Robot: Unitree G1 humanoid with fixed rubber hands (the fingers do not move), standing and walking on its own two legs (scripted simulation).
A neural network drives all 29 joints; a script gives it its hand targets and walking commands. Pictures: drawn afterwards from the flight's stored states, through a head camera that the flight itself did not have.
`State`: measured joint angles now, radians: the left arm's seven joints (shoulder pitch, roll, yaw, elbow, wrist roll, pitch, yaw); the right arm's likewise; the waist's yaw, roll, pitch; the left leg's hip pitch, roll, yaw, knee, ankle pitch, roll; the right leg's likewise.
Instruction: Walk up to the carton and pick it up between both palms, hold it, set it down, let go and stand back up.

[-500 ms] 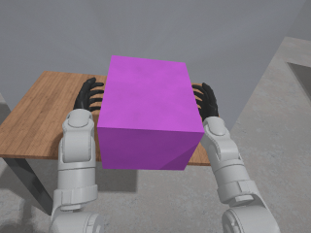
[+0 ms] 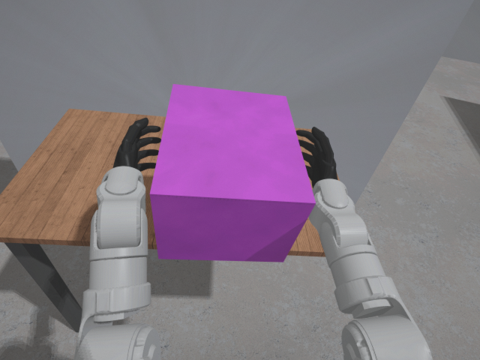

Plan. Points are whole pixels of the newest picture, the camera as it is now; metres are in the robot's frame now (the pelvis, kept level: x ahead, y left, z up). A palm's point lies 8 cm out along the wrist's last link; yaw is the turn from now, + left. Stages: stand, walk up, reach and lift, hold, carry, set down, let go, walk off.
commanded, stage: hold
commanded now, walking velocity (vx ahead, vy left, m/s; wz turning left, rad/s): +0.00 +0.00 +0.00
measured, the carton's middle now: (227, 171) +0.41 +0.01 +0.13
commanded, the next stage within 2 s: set down in 0.74 s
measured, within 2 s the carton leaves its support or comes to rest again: neither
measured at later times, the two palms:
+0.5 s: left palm (128, 169) +0.35 +0.16 +0.18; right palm (324, 178) +0.35 -0.15 +0.17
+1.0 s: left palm (129, 162) +0.36 +0.16 +0.19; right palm (327, 170) +0.36 -0.15 +0.18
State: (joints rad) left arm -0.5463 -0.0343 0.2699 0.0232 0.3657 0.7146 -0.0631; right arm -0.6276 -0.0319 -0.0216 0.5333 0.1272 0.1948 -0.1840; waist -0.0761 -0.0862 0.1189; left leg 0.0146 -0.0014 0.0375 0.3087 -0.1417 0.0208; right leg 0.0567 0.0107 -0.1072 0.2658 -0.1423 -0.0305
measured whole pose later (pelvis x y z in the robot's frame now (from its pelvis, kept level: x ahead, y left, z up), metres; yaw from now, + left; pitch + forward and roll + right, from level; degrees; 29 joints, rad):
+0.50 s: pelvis +0.00 +0.00 +0.00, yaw +0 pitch -11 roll +0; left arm -0.53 -0.04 0.27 -0.01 0.36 0.75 -0.08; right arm -0.59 -0.02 -0.04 0.46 0.12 0.24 -0.18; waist -0.08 -0.07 0.11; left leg 0.02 0.00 0.04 0.31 -0.14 0.02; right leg 0.06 0.01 -0.10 0.27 -0.14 -0.03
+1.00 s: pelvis +0.01 +0.00 +0.00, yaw +0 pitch -10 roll +0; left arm -0.52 -0.04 0.26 0.03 0.35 0.63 -0.07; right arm -0.59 0.00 -0.07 0.46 0.08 0.17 -0.17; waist -0.06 -0.07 0.08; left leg 0.01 0.00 0.04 0.31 -0.15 0.02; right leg 0.05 0.01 -0.10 0.28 -0.16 -0.03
